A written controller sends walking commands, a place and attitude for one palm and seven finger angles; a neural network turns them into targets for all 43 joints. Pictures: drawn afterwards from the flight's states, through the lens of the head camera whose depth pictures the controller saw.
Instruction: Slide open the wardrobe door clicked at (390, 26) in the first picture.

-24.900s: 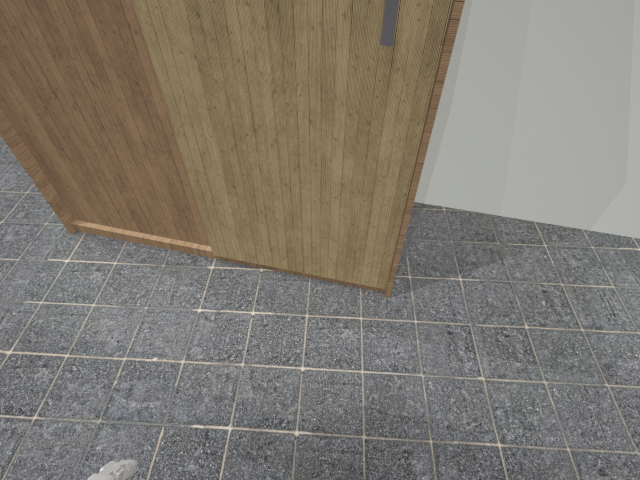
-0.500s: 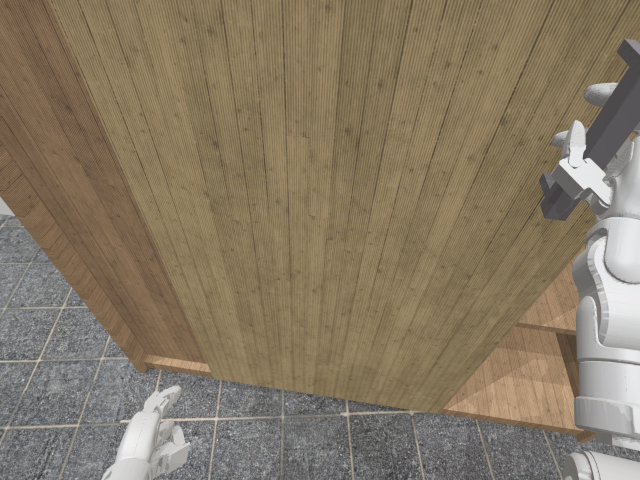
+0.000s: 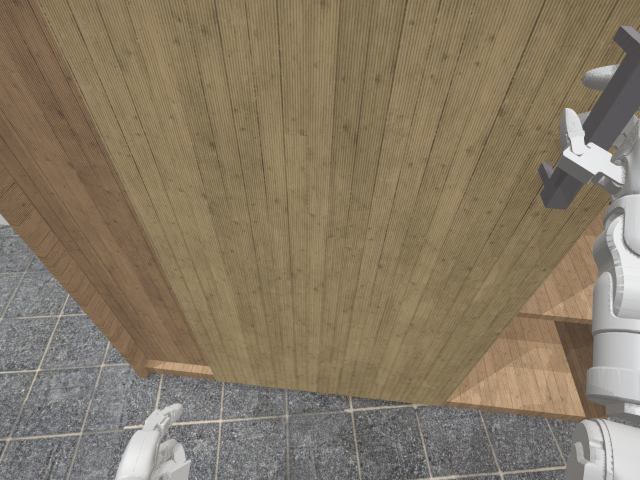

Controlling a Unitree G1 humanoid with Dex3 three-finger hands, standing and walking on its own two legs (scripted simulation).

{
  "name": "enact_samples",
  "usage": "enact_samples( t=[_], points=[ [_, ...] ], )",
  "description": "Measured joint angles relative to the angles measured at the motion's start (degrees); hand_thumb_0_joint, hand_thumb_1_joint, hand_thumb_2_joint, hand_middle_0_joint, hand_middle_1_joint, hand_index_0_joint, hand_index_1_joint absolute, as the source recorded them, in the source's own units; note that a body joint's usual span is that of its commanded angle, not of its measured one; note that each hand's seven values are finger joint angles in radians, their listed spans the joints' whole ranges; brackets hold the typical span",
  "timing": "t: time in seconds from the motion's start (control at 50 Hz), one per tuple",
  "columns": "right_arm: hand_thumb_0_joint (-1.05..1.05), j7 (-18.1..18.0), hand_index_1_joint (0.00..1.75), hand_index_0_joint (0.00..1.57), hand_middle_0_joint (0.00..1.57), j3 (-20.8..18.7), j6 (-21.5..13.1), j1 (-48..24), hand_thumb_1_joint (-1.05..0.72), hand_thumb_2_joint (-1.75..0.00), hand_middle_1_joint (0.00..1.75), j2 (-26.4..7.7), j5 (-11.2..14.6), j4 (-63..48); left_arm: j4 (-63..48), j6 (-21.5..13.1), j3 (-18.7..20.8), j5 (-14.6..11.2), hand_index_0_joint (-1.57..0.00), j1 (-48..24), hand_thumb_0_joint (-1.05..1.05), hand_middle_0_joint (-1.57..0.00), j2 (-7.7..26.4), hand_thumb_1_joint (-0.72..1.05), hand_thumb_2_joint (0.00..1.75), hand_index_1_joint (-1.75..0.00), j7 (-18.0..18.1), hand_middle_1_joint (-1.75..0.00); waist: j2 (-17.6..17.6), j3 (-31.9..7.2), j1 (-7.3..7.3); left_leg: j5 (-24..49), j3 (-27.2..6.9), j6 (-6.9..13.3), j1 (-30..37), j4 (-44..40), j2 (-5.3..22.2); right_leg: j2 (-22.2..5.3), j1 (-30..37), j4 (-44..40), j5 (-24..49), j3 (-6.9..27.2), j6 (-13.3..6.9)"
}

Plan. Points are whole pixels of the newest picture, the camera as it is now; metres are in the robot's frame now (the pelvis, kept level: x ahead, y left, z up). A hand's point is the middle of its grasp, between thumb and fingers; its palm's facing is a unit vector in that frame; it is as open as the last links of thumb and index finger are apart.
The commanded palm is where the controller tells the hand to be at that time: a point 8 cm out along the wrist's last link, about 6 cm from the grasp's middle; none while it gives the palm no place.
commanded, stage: loosen the grip on the handle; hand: right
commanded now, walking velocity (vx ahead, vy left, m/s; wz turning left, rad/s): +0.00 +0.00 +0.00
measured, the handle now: (587, 125) +0.43 -0.26 +0.25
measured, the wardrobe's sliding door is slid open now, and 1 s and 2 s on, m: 0.43 0.43 0.43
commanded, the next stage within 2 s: slip the hand off the handle in 0.52 s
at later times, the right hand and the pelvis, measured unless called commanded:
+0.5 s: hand (587, 152) +0.39 -0.24 +0.25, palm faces +0.33 +0.93 -0.15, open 14.3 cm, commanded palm +0.34 -0.28 +0.24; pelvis -0.02 -0.02 +0.00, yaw -1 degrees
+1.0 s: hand (637, 157) +0.38 -0.29 +0.25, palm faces +0.39 +0.91 -0.15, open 14.7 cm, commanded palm +0.35 -0.34 +0.24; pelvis +0.00 -0.02 +0.00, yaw -1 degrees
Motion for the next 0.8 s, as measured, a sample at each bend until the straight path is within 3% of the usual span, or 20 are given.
enact_samples(
  t=[0.06, 0.14, 0.26, 0.38, 0.54, 0.64, 0.8],
  points=[
    [-0.09, 2.3, 1.38, 0.33, 0.48, -1.7, 1.8, -3.8, -0.46, -0.76, 1.44, 2.3, 1.9, 5.0, 1.2, -2.7, 0.1, -0.4, -0.20, 0.7, 0.02, -0.20, 0.9, 0.90, 0.90, -0.30, -0.9, -0.30, 0.5, -2.1, -0.24, -0.8, 1.3, 0.3, -1.7, 1.9, 0.9, 1.0, -1.1, -0.2, -1.1, 1.4, 0.3],
    [-0.05, -2.3, 1.35, 0.32, 0.48, -0.3, 2.2, -4.6, -0.31, -0.67, 1.43, 2.0, 0.9, 9.3, 0.5, -3.9, 0.1, -0.5, -0.20, 0.5, 0.01, -0.20, 2.3, 0.90, 0.90, -0.30, -1.1, -0.30, -0.6, -2.9, 1.21, -0.9, 1.7, -0.1, -2.2, 3.4, 1.5, 1.5, -1.5, 0.6, -1.1, 1.8, -0.2],
    [-0.01, -5.9, 1.30, 0.25, 0.45, 1.9, -1.5, -6.7, 0.11, -0.44, 1.40, 1.0, -1.2, 14.2, 0.8, -4.4, -0.3, -0.8, -0.20, 2.5, 0.01, -0.20, 2.1, 0.90, 0.90, -0.30, -1.1, -0.30, 0.4, -3.0, 2.38, -0.8, 1.8, 0.0, -3.6, 4.9, 1.6, 1.5, -2.7, 1.6, -0.8, 1.9, -0.4],
    [-0.01, -5.5, 1.26, 0.23, 0.40, 2.3, -5.4, -6.1, 0.40, -0.28, 1.33, -0.3, -1.7, 14.1, 3.2, -4.5, -0.5, -0.6, -0.20, 5.2, 0.01, -0.20, 1.9, 0.90, 0.90, -0.30, -0.8, -0.30, 0.5, -2.4, 2.61, -0.4, 1.3, -0.2, -4.1, 4.8, 1.2, 1.6, -3.5, 2.7, -1.2, 2.5, -0.7],
    [-0.01, -3.8, 1.20, 0.26, 0.35, 2.5, -4.9, -2.3, 0.53, -0.21, 1.27, 0.2, 1.2, 8.0, 4.6, -4.4, -0.7, -0.6, -0.20, 7.1, 0.02, -0.20, 1.6, 0.90, 0.90, -0.30, -0.4, -0.30, -0.3, -1.9, 2.21, -0.3, 0.2, -1.1, -2.8, 3.5, 1.4, 2.0, -2.3, 2.2, -2.0, 1.8, -1.4],
    [-0.01, -5.0, 1.17, 0.25, 0.34, 2.7, -2.4, 0.4, 0.55, -0.20, 1.24, 2.2, 1.3, 2.6, 3.9, -4.5, -1.0, -0.2, -0.20, 5.5, 0.02, -0.20, 1.2, 0.90, 0.90, -0.30, -0.5, -0.30, -0.5, -2.0, 1.71, -0.5, -0.4, -1.7, -2.0, 3.0, 1.9, 2.6, -1.2, 1.5, -2.3, 1.3, -1.8],
    [-0.01, -3.9, 1.15, 0.25, 0.37, 2.0, 0.4, 1.8, 0.55, -0.20, 1.23, 1.7, 1.5, 0.1, 1.1, -3.1, -2.1, -0.1, -0.20, 1.4, 0.02, -0.20, 0.3, 0.90, 0.90, -0.30, 0.3, -0.30, -0.1, -2.6, 1.43, -0.6, -0.8, -2.0, -0.9, 2.3, 2.1, 2.8, 0.0, 0.6, -2.5, 0.8, -1.9]
  ],
)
